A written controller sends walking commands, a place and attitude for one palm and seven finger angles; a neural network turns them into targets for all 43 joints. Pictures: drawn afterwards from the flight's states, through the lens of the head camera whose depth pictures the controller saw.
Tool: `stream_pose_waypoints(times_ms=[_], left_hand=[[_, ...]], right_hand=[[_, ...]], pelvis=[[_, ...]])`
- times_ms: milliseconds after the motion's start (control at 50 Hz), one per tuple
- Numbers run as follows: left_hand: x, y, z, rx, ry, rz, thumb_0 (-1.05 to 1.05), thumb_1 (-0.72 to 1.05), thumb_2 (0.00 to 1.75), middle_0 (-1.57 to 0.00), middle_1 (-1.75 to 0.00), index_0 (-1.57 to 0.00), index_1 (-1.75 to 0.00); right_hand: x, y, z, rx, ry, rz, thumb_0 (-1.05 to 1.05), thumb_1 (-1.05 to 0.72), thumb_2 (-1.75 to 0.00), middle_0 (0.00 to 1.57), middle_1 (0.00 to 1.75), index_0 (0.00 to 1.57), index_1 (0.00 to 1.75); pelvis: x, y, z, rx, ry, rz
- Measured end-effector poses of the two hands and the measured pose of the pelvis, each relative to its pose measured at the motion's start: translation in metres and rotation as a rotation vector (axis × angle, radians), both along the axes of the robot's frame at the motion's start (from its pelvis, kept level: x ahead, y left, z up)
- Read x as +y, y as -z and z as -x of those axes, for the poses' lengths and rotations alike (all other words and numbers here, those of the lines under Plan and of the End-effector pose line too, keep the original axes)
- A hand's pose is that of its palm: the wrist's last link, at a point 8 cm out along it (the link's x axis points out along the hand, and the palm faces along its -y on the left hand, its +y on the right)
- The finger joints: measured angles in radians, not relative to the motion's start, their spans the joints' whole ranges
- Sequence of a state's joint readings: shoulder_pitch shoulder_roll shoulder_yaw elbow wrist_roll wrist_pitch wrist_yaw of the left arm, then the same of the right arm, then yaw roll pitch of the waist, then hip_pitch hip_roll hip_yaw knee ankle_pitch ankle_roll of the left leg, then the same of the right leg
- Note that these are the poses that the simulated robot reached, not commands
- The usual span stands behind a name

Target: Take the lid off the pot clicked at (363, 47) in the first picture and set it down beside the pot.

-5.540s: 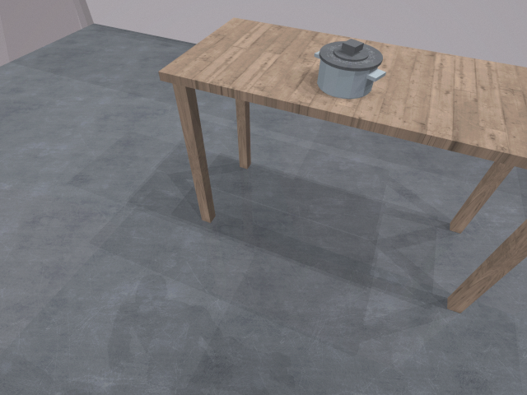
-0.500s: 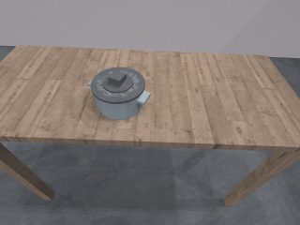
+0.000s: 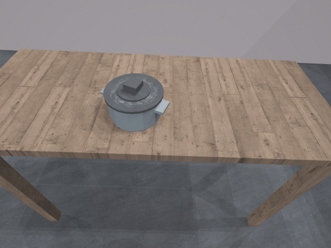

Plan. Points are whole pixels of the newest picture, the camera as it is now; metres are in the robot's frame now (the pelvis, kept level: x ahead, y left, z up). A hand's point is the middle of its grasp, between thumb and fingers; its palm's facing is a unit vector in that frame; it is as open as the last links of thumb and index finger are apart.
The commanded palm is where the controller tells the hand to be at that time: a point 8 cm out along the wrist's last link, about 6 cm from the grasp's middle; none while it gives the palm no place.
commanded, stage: look again from close up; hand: left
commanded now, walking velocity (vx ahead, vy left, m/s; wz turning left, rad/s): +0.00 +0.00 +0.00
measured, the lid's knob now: (133, 84) +0.51 +0.13 +0.12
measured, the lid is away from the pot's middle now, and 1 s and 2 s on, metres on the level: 0.00 0.00 0.00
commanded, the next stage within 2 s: lift the closed hand beside the body in 0.58 s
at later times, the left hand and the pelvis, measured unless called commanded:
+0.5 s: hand out of the picture -0.02 +0.16 -0.18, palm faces +0.04 -0.99 -0.14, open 7.4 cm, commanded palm none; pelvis +0.00 +0.01 +0.00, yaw +0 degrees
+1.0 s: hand (86, 243) +0.14 +0.19 -0.04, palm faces +0.19 -0.96 -0.22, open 5.4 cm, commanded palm +0.08 +0.24 -0.01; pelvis -0.01 +0.01 +0.00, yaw +2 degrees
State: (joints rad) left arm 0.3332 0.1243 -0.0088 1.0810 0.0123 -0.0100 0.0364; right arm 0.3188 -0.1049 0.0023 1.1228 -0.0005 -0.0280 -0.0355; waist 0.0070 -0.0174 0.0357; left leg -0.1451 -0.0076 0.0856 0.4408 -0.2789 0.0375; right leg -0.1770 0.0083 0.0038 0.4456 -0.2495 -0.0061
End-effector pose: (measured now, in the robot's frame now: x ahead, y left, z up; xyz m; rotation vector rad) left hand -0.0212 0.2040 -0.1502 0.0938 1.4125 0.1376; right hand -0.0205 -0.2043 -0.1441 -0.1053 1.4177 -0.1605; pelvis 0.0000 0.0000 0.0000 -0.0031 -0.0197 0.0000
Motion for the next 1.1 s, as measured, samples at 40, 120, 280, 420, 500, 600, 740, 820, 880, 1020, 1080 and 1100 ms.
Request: stream_pose_waypoints(times_ms=[40, 120, 280, 420, 500, 600, 740, 820, 880, 1020, 1080, 1100], left_hand=[[0.000, 0.000, 0.001, 0.003, -0.002, 0.003, 0.00, 0.91, 0.90, -0.20, -0.30, -0.20, -0.30], [0.001, 0.001, 0.002, 0.008, -0.004, 0.008, 0.00, 0.91, 0.90, -0.20, -0.30, -0.20, -0.30], [0.003, 0.002, 0.003, 0.014, -0.004, 0.011, 0.00, 0.91, 0.90, -0.20, -0.30, -0.20, -0.30], [0.006, 0.003, 0.002, 0.012, -0.005, 0.010, 0.00, 0.91, 0.90, -0.20, -0.30, -0.20, -0.30], [0.008, 0.003, 0.001, 0.011, -0.005, 0.011, 0.00, 0.91, 0.90, -0.20, -0.30, -0.20, -0.30], [0.009, 0.003, 0.002, 0.013, -0.007, 0.013, 0.00, 0.91, 0.90, -0.20, -0.30, -0.20, -0.30], [0.024, -0.009, -0.013, -0.075, 0.000, -0.052, 0.03, 0.94, 0.90, -0.21, -0.31, -0.21, -0.31], [0.046, -0.062, -0.069, -0.418, 0.032, -0.188, 0.07, 0.98, 0.90, -0.26, -0.36, -0.26, -0.37], [0.041, -0.092, -0.110, -0.630, 0.064, -0.206, 0.05, 0.97, 0.90, -0.33, -0.45, -0.33, -0.45], [0.029, -0.141, -0.129, -0.937, 0.023, -0.175, 0.02, 0.92, 0.90, -0.58, -0.72, -0.58, -0.72], [0.031, -0.151, -0.118, -0.973, 0.000, -0.198, 0.01, 0.91, 0.90, -0.71, -0.86, -0.71, -0.86], [0.033, -0.154, -0.114, -0.978, -0.009, -0.213, 0.01, 0.91, 0.90, -0.75, -0.90, -0.75, -0.91]], right_hand=[[0.001, 0.000, 0.000, 0.000, -0.001, 0.002, 0.00, -0.92, -0.90, 0.20, 0.30, 0.20, 0.30], [0.002, -0.001, -0.002, -0.001, -0.001, 0.006, 0.00, -0.92, -0.90, 0.20, 0.30, 0.20, 0.30], [0.005, -0.001, -0.003, -0.005, 0.001, 0.011, 0.01, -0.92, -0.90, 0.20, 0.30, 0.20, 0.30], [0.008, -0.001, -0.004, -0.005, 0.001, 0.012, 0.01, -0.92, -0.90, 0.20, 0.30, 0.20, 0.30], [0.011, -0.001, -0.003, -0.003, 0.001, 0.011, 0.01, -0.92, -0.90, 0.20, 0.30, 0.20, 0.30], [0.013, -0.002, -0.002, 0.000, 0.002, 0.009, 0.01, -0.92, -0.90, 0.20, 0.30, 0.20, 0.30], [0.010, -0.005, -0.009, -0.072, -0.014, 0.023, 0.02, -0.94, -0.90, 0.20, 0.30, 0.20, 0.30], [-0.007, -0.013, -0.050, -0.337, -0.062, 0.044, 0.03, -0.94, -0.90, 0.20, 0.30, 0.20, 0.30], [-0.016, -0.024, -0.098, -0.516, -0.120, 0.048, 0.03, -0.94, -0.90, 0.20, 0.30, 0.20, 0.30], [-0.019, -0.095, -0.205, -0.897, -0.174, 0.063, 0.02, -0.92, -0.90, 0.20, 0.30, 0.19, 0.30], [-0.014, -0.120, -0.235, -0.998, -0.228, 0.064, 0.01, -0.92, -0.90, 0.20, 0.30, 0.19, 0.30], [-0.012, -0.126, -0.242, -1.018, -0.248, 0.064, 0.01, -0.92, -0.90, 0.20, 0.30, 0.19, 0.30]], pelvis=[[0.001, 0.000, 0.000, 0.000, 0.000, 0.000], [0.003, 0.000, -0.001, 0.000, 0.000, 0.001], [0.007, 0.000, -0.002, -0.001, 0.002, 0.002], [0.010, 0.000, -0.003, -0.003, 0.001, 0.004], [0.011, 0.000, -0.003, -0.003, 0.000, 0.004], [0.013, 0.000, -0.004, -0.002, -0.001, 0.005], [0.016, 0.002, -0.003, 0.006, -0.015, 0.009], [0.020, 0.003, -0.002, -0.005, -0.049, 0.004], [0.021, 0.004, 0.002, -0.008, -0.052, 0.000], [0.005, 0.004, 0.006, -0.015, -0.036, -0.002], [-0.002, 0.004, 0.008, -0.016, -0.046, 0.003], [-0.004, 0.004, 0.008, -0.015, -0.050, 0.005]])
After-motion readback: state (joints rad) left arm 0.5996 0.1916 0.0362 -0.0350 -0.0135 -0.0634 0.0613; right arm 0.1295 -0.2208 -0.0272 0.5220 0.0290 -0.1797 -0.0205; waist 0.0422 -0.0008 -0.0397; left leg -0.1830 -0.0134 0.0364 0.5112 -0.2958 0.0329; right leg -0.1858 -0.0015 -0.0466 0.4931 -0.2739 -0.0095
